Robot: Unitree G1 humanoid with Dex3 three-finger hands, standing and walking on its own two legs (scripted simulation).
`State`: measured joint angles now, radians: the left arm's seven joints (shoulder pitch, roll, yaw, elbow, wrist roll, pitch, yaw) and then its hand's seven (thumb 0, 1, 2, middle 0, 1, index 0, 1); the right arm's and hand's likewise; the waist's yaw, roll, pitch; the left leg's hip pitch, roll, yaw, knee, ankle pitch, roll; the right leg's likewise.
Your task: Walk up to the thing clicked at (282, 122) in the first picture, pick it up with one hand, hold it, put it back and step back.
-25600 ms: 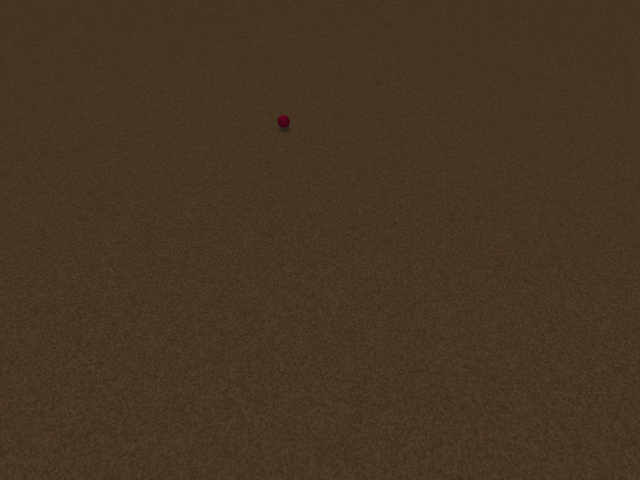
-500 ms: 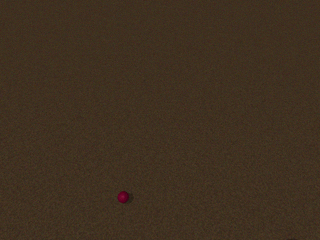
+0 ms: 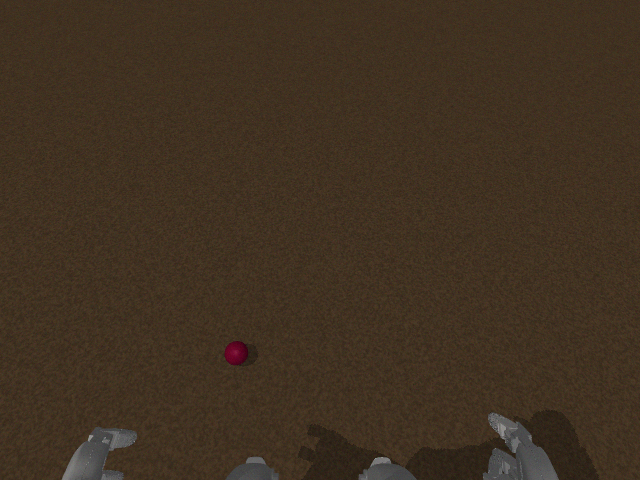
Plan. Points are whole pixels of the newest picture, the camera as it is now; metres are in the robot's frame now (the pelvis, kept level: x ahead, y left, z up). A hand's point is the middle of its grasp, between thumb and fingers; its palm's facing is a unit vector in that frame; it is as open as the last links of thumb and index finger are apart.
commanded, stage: rise first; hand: left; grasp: from above
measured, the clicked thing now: (236, 353) +0.48 +0.22 -0.69
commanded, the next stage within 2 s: none
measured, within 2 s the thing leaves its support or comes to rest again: neither
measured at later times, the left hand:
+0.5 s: hand out of the picture +0.13 +0.25 -0.19, palm faces -0.19 -0.85 -0.48, open 14.0 cm
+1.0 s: hand (168, 414) +0.27 +0.29 -0.39, palm faces -0.47 -0.36 -0.80, open 13.9 cm
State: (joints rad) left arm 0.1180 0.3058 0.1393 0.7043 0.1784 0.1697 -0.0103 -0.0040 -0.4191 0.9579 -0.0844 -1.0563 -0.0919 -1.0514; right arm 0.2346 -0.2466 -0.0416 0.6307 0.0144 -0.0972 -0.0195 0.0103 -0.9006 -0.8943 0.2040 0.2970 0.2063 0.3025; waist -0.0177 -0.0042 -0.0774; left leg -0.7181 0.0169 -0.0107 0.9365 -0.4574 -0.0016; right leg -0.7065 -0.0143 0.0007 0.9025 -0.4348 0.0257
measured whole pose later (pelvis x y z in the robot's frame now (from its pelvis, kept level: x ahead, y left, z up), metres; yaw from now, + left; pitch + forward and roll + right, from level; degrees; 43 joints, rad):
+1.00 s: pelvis -0.08 -0.01 -0.25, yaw -1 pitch +35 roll -2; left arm -0.46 0.56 0.14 0.88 0.80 -0.14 0.08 -0.01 -0.54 0.98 -0.11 -1.08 -0.11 -1.09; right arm 0.08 -0.29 -0.06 0.68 -0.01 -0.15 0.04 0.01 -0.92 -0.90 0.20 0.30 0.21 0.30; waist -0.03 0.02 -0.14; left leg -1.89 0.01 -0.06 1.97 -0.68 -0.03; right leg -1.88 -0.01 -0.02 1.94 -0.67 0.01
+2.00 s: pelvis -0.09 +0.00 -0.37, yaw -6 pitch +36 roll -9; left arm -0.99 0.84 0.14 1.42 1.31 -0.28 0.34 0.00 -0.40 0.89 -0.20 -0.90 -0.20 -0.90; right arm 0.15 -0.28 0.06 0.71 -0.14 -0.02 0.14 0.00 -0.91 -0.90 0.20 0.30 0.21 0.30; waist -0.24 -0.02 -0.03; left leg -2.28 -0.01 -0.14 2.36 -0.71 -0.01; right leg -2.22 0.00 -0.07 2.26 -0.68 0.05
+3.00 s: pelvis -0.09 +0.01 -0.39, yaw -8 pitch +35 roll -11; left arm -1.07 0.92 0.11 1.50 1.31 -0.25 0.35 0.00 -0.56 1.02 -0.09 -1.03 -0.08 -1.04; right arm 0.16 -0.29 0.14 0.68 -0.15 -0.02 0.16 0.00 -0.91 -0.90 0.20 0.30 0.21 0.30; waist -0.30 -0.03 0.03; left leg -2.34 -0.01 -0.16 2.42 -0.70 0.00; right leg -2.25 0.01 -0.09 2.30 -0.66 0.06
